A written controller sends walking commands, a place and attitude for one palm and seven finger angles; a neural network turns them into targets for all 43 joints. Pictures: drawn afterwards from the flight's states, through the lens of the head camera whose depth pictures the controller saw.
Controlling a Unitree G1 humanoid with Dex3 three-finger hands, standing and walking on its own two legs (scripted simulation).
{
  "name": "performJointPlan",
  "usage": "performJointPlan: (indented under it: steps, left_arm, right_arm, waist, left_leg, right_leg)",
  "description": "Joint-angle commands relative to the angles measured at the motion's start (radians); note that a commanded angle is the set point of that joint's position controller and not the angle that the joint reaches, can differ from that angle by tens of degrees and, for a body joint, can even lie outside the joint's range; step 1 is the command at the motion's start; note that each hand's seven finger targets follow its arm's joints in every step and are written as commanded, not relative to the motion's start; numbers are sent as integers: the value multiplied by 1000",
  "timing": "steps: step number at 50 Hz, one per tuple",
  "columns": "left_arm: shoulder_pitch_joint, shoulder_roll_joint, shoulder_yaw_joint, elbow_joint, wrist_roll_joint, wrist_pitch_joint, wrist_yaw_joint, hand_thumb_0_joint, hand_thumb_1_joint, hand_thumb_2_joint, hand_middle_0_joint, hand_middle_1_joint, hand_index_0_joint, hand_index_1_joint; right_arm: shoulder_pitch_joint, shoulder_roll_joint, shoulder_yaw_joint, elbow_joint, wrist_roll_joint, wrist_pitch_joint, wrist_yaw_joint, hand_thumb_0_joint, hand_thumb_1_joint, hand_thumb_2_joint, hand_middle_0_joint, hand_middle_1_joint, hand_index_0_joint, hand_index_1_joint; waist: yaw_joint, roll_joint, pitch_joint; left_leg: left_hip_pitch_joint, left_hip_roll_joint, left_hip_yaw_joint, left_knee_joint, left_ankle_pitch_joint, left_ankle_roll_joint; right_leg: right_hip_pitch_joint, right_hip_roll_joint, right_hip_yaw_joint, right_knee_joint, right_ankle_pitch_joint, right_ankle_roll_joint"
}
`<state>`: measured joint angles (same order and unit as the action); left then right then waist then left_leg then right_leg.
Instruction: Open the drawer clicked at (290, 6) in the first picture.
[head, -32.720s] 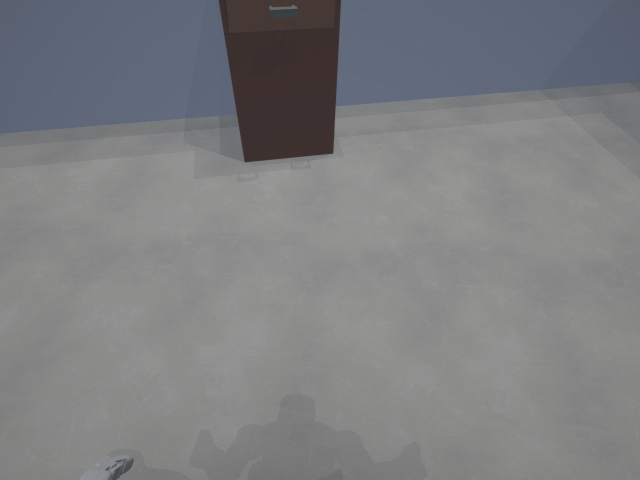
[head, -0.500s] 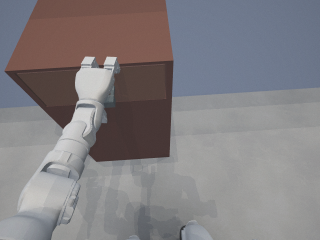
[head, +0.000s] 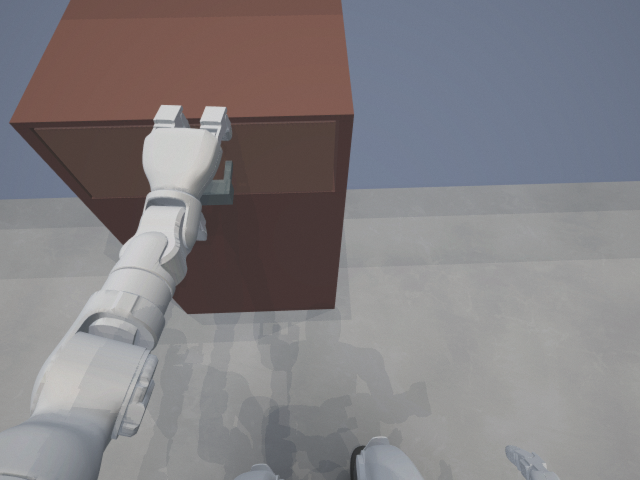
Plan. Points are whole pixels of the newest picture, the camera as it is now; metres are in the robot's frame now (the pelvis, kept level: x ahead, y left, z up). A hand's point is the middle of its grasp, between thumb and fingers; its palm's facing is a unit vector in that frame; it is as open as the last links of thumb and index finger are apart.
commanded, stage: re-aim the fingers above the handle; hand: left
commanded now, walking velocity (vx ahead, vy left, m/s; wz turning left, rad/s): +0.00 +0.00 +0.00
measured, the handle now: (198, 180) +0.54 +0.17 -0.02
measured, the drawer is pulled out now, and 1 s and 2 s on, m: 0.00 0.00 0.00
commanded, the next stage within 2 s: lower the fingers behind the handle in 0.04 s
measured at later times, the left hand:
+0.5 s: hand (181, 221) +0.45 +0.18 +0.00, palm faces -0.02 -0.04 -1.00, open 13.8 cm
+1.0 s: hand (188, 214) +0.47 +0.18 -0.02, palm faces -0.04 -0.03 -1.00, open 14.0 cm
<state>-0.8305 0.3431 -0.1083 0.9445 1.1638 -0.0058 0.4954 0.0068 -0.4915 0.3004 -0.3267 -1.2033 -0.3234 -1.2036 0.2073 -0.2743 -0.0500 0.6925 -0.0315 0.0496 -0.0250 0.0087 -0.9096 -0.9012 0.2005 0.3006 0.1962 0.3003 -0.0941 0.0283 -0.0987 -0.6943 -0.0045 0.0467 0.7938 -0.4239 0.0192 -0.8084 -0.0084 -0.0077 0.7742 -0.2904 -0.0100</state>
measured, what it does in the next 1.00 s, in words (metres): stands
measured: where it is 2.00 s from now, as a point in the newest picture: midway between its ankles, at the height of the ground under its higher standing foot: outside the picture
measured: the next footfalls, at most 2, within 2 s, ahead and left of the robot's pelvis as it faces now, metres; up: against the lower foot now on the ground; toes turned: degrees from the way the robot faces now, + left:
none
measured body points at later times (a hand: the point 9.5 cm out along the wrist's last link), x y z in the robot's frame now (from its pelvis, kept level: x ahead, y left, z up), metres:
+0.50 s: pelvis +0.00 +0.00 +0.00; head +0.10 -0.01 +0.43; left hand +0.44 +0.18 +0.06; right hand +0.05 -0.29 -0.13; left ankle -0.03 +0.11 -0.70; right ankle +0.04 -0.11 -0.70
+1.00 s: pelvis +0.01 +0.00 -0.01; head +0.12 -0.01 +0.42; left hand +0.47 +0.18 +0.04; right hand +0.03 -0.26 -0.15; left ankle -0.03 +0.11 -0.70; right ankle +0.04 -0.11 -0.70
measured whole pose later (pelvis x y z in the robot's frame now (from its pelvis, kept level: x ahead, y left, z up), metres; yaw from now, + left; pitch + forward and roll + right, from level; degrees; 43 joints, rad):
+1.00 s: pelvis +0.01 +0.00 -0.01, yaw -1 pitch +22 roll +0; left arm -0.72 0.37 -0.05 0.98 1.15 -0.11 0.42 0.01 -0.49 0.30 -0.32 -1.21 -0.30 -1.19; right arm 0.34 -0.25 -0.06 0.72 -0.03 0.05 0.00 0.01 -0.91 -0.90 0.20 0.30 0.20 0.30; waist -0.08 0.05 -0.16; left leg -0.79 0.01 0.06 0.88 -0.48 0.03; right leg -0.90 0.01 0.00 0.85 -0.33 -0.01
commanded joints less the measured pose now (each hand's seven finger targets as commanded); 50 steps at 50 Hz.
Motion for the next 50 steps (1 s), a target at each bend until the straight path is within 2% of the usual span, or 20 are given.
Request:
performJointPlan:
  steps: [1, 3, 4, 6, 7, 10, 13, 15, 19, 23, 26, 29, 30, 33, 37, 40, 42, 44, 46, 50]
  left_arm:
    - [-496, 319, 97, -32, -20, 248, 54, 0, -500, 300, -300, -1200, -300, -1200]
    - [-462, 271, 58, 2, -79, 294, -43, 0, -500, 300, -300, -1200, -300, -1200]
    - [-464, 305, 88, 8, -114, 295, -80, 0, -500, 300, -300, -1200, -300, -1200]
    - [-416, 358, 122, 34, -147, 296, -141, 0, -500, 300, -300, -1200, -300, -1200]
    - [-403, 328, 86, 43, -145, 278, -178, 0, -500, 300, -300, -1200, -300, -1200]
    - [-320, 273, 33, 34, -119, 140, -269, 0, -500, 300, -300, -1200, -300, -1200]
    - [-265, 283, 37, -62, -91, -26, -309, 0, -500, 300, -300, -1200, -300, -1200]
    - [-251, 229, 19, -144, -96, -122, -293, 0, -500, 300, -300, -1200, -300, -1200]
    - [-299, 246, 83, -267, -78, -212, -168, 0, -500, 300, -300, -1200, -300, -1200]
    - [-449, 289, 135, -276, -16, -174, 24, 0, -500, 300, -300, -1200, -300, -1200]
    - [-524, 245, 100, -199, 5, -71, 111, 0, -500, 300, -300, -1200, -300, -1200]
    - [-566, 207, 52, -108, -13, 62, 108, 0, -500, 300, -300, -1200, -300, -1200]
    - [-557, 165, 11, -62, -24, 104, 88, 0, -500, 300, -300, -1200, -300, -1200]
    - [-520, 165, -7, 13, -67, 179, -8, 0, -500, 300, -300, -1200, -300, -1200]
    - [-403, 194, 7, 42, -105, 126, -150, 0, -500, 300, -300, -1200, -300, -1200]
    - [-269, 278, 83, 33, -95, 22, -195, 0, -500, 300, -300, -1200, -300, -1200]
    - [-238, 257, 84, -19, -75, -48, -176, 0, -500, 300, -300, -1200, -300, -1200]
    - [-224, 286, 136, -87, -49, -104, -126, 0, -500, 300, -300, -1200, -300, -1200]
    - [-175, 239, 126, -103, -29, -117, -63, 0, -500, 300, -300, -1200, -300, -1200]
    - [-254, 167, 84, -133, -1, -74, 46, 0, -500, 300, -300, -1200, -300, -1200]
  right_arm:
    - [114, -111, -27, -45, 13, 29, 10, 0, -900, -900, 200, 300, 200, 300]
    - [130, -120, -41, -56, 38, 50, 3, 0, -900, -900, 200, 300, 200, 300]
    - [124, -130, -35, -52, 40, 64, -6, 0, -900, -900, 200, 300, 200, 300]
    - [100, -135, -21, -56, 50, 82, -27, 0, -900, -900, 200, 300, 200, 300]
    - [94, -134, -14, -65, 53, 81, -39, 0, -900, -900, 200, 300, 200, 300]
    - [107, -139, -13, -80, 51, 53, -58, 0, -900, -900, 200, 300, 200, 300]
    - [130, -133, -20, -96, 44, 23, -69, 0, -900, -900, 200, 300, 200, 300]
    - [154, -112, -32, -101, 33, 5, -62, 0, -900, -900, 200, 300, 200, 300]
    - [191, -99, -61, -68, 18, -19, -28, 0, -900, -900, 200, 300, 200, 300]
    - [203, -106, -74, -16, -4, -40, 5, 0, -900, -900, 200, 300, 200, 300]
    - [202, -109, -78, 14, -12, -41, 23, 0, -900, -900, 200, 300, 200, 300]
    - [193, -122, -73, 14, -8, -23, 33, 0, -900, -900, 200, 300, 200, 300]
    - [195, -119, -70, 14, -3, -15, 33, 0, -900, -900, 200, 300, 200, 300]
    - [190, -127, -63, -2, 12, 8, 23, 0, -900, -900, 200, 300, 200, 300]
    - [186, -132, -44, -36, 14, 19, -7, 0, -900, -900, 200, 300, 200, 300]
    - [183, -135, -28, -54, 12, 17, -23, 0, -900, -900, 200, 300, 200, 300]
    - [185, -124, -31, -62, 10, 7, -24, 0, -900, -900, 200, 300, 200, 300]
    - [188, -117, -40, -62, 2, -3, -14, 0, -900, -900, 200, 300, 200, 300]
    - [200, -109, -52, -58, -6, -14, 2, 0, -900, -900, 200, 300, 200, 300]
    - [221, -108, -77, -22, -17, -25, 30, 0, -900, -900, 200, 300, 200, 300]
  waist:
    - [21, 12, -582]
    - [5, -72, -611]
    - [4, -102, -618]
    - [20, -174, -555]
    - [8, -200, -482]
    - [-8, -206, -313]
    - [2, -164, -305]
    - [12, -57, -340]
    - [24, 30, -442]
    - [-8, 70, -493]
    - [-40, 81, -513]
    - [-56, 74, -564]
    - [-63, 70, -557]
    - [-55, 24, -564]
    - [-43, -78, -514]
    - [1, -115, -435]
    - [9, -101, -386]
    - [40, -55, -416]
    - [42, -30, -454]
    - [3, 1, -516]
  left_leg:
    - [135, -27, 10, -106, 430, -15]
    - [167, -25, 13, -129, 430, -3]
    - [167, -26, 11, -142, 427, 1]
    - [123, -33, 17, -173, 354, 12]
    - [103, -33, 15, -191, 314, 16]
    - [76, -26, 8, -199, 240, 29]
    - [72, -27, 4, -174, 211, 30]
    - [112, -27, 3, -148, 245, 23]
    - [149, -24, -19, -79, 361, 3]
    - [119, -21, -41, -14, 383, -7]
    - [130, -21, -49, 9, 392, -14]
    - [154, -22, -44, -8, 382, -14]
    - [165, -21, -39, -17, 374, -12]
    - [181, -18, -37, -50, 367, -6]
    - [105, -22, -27, -61, 350, 16]
    - [19, -26, -22, -60, 314, 22]
    - [-2, -22, -18, -47, 299, 20]
    - [-5, -21, -23, -22, 339, 14]
    - [12, -17, -21, 9, 396, 6]
    - [54, -7, -28, 55, 471, -7]
  right_leg:
    - [477, 39, -8, -50, 381, -14]
    - [554, 40, -1, -91, 421, -1]
    - [592, 36, 5, -102, 438, 2]
    - [643, 27, 14, -134, 412, 17]
    - [625, 23, 12, -153, 382, 20]
    - [537, 19, 16, -183, 299, 12]
    - [490, 19, 40, -173, 254, 3]
    - [445, 23, 34, -145, 257, -12]
    - [352, 39, 16, -67, 305, -28]
    - [236, 43, -6, -2, 267, -32]
    - [184, 46, -25, 15, 246, -31]
    - [213, 50, -27, -3, 243, -28]
    - [220, 49, -29, -16, 242, -24]
    - [291, 51, -24, -42, 268, -17]
    - [392, 42, -7, -54, 334, -6]
    - [404, 35, 7, -39, 336, -10]
    - [347, 37, 10, -31, 309, -14]
    - [320, 39, 11, 3, 313, -25]
    - [282, 44, 3, 34, 340, -28]
    - [209, 49, -16, 65, 351, -28]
